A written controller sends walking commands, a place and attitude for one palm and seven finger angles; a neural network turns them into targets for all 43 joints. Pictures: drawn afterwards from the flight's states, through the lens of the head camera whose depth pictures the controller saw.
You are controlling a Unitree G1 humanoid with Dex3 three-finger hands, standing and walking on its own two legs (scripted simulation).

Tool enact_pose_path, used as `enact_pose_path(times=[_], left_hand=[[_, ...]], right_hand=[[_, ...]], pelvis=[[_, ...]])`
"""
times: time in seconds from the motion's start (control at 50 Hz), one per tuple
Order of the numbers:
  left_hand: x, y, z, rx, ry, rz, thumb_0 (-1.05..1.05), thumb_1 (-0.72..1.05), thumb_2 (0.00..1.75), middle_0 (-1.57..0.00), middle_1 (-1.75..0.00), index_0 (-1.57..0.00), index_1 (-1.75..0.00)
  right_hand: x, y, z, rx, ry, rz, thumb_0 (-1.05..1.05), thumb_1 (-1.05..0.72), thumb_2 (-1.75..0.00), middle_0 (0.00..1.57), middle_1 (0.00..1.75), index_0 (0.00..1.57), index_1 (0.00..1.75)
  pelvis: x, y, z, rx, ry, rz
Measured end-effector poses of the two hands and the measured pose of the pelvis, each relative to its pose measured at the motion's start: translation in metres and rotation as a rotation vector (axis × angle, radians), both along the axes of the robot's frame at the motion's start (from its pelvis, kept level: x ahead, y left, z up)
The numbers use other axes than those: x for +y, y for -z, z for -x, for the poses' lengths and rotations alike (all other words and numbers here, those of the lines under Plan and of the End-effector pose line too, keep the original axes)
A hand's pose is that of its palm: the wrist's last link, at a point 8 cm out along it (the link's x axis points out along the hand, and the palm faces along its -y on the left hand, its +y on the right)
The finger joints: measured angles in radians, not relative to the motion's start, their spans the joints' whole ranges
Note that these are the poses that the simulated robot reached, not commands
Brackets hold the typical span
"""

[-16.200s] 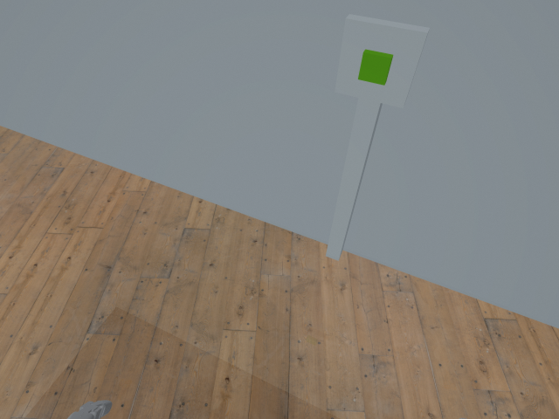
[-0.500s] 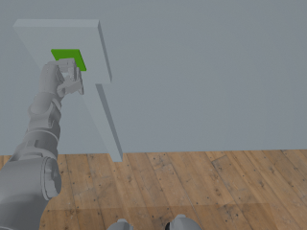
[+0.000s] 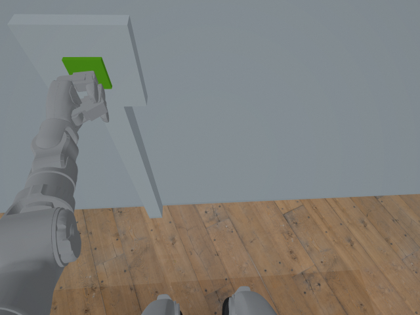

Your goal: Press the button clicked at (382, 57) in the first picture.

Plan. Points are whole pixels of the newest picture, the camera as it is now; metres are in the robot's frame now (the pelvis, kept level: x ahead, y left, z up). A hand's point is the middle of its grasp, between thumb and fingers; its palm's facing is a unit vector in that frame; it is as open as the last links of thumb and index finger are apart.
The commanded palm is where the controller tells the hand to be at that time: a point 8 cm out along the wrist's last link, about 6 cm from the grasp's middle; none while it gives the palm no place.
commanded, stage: pull the fist back off the button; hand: left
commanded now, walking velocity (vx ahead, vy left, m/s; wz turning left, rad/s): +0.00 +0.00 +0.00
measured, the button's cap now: (89, 70) +0.54 +0.20 +0.14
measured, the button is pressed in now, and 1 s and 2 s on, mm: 10 0 0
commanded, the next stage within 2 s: draw the hand back to the body in 0.78 s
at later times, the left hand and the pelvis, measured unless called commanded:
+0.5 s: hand (95, 126) +0.43 +0.18 +0.11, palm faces +0.02 -1.00 -0.01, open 3.0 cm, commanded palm +0.39 +0.23 +0.12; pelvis +0.05 +0.00 +0.02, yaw -1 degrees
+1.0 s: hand (92, 143) +0.39 +0.18 +0.12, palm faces +0.02 -1.00 -0.03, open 3.1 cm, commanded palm +0.35 +0.23 +0.13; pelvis +0.06 -0.01 +0.02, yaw +0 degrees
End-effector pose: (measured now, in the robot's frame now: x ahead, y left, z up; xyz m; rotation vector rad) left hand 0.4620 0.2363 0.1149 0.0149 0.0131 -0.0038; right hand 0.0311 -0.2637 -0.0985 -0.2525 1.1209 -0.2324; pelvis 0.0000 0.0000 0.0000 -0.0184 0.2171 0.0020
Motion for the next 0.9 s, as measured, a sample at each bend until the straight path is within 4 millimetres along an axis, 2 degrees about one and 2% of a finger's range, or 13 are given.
enact_pose_path(times=[0.1, 0.22, 0.38, 0.54, 0.7, 0.8, 0.9], left_hand=[[-0.002, 0.001, 0.008, -0.018, -0.012, 0.001, -0.04, 0.74, 0.93, -1.30, -1.50, -1.35, -1.50], [-0.004, 0.003, 0.016, -0.019, -0.020, 0.009, -0.04, 0.79, 0.91, -1.30, -1.50, -1.32, -1.50], [-0.003, 0.004, 0.029, -0.028, -0.020, 0.010, -0.01, 0.87, 0.90, -1.30, -1.50, -1.30, -1.50], [0.000, 0.004, 0.063, -0.036, -0.022, 0.005, 0.01, 0.90, 0.90, -1.30, -1.50, -1.30, -1.50], [-0.005, 0.006, 0.090, -0.015, -0.027, 0.004, 0.01, 0.90, 0.90, -1.30, -1.50, -1.30, -1.50], [-0.006, 0.002, 0.097, -0.021, -0.033, -0.005, 0.01, 0.90, 0.90, -1.30, -1.50, -1.30, -1.50], [-0.007, -0.001, 0.096, -0.026, -0.028, 0.000, 0.01, 0.90, 0.90, -1.30, -1.50, -1.30, -1.50]], right_hand=[[0.005, -0.001, -0.009, -0.020, 0.001, -0.019, 0.01, -0.90, -0.89, 0.21, 0.30, 0.20, 0.30], [0.011, -0.004, -0.033, -0.063, -0.005, -0.041, 0.01, -0.90, -0.89, 0.21, 0.30, 0.20, 0.30], [0.014, -0.016, -0.082, -0.157, -0.015, -0.060, 0.01, -0.90, -0.89, 0.21, 0.30, 0.20, 0.30], [0.017, -0.028, -0.138, -0.254, -0.069, -0.073, 0.01, -0.90, -0.89, 0.21, 0.30, 0.20, 0.30], [0.025, -0.038, -0.186, -0.345, -0.140, -0.088, 0.01, -0.90, -0.89, 0.21, 0.30, 0.20, 0.30], [0.029, -0.042, -0.200, -0.385, -0.164, -0.097, 0.01, -0.90, -0.89, 0.21, 0.30, 0.20, 0.30], [0.028, -0.041, -0.198, -0.382, -0.172, -0.101, 0.01, -0.90, -0.89, 0.21, 0.30, 0.20, 0.30]], pelvis=[[0.002, -0.003, -0.006, -0.014, 0.010, -0.004], [0.003, -0.008, -0.016, -0.037, 0.019, -0.007], [0.002, -0.016, -0.037, -0.060, 0.033, -0.010], [0.001, -0.022, -0.056, -0.086, 0.019, -0.010], [-0.004, -0.024, -0.063, -0.109, -0.002, -0.014], [-0.007, -0.024, -0.063, -0.122, -0.011, -0.016], [-0.011, -0.024, -0.060, -0.128, -0.015, -0.018]])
